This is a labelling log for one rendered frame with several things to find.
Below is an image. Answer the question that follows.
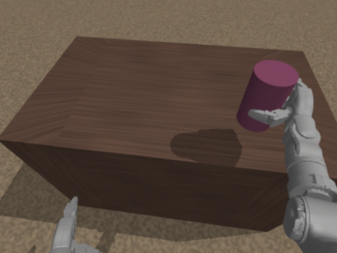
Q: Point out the right robot arm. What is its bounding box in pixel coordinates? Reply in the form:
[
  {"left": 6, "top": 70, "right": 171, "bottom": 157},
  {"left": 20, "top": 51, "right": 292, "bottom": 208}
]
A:
[{"left": 282, "top": 115, "right": 337, "bottom": 253}]

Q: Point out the can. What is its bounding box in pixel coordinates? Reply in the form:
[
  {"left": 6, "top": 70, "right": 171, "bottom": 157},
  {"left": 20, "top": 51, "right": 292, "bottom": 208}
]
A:
[{"left": 236, "top": 60, "right": 299, "bottom": 132}]

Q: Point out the left robot hand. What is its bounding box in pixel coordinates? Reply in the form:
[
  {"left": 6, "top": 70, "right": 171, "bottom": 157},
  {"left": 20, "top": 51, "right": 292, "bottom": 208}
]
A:
[{"left": 51, "top": 196, "right": 102, "bottom": 253}]

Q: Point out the right robot hand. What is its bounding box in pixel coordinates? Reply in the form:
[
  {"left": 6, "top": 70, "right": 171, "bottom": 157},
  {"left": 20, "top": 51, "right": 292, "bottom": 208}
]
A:
[{"left": 248, "top": 78, "right": 313, "bottom": 127}]

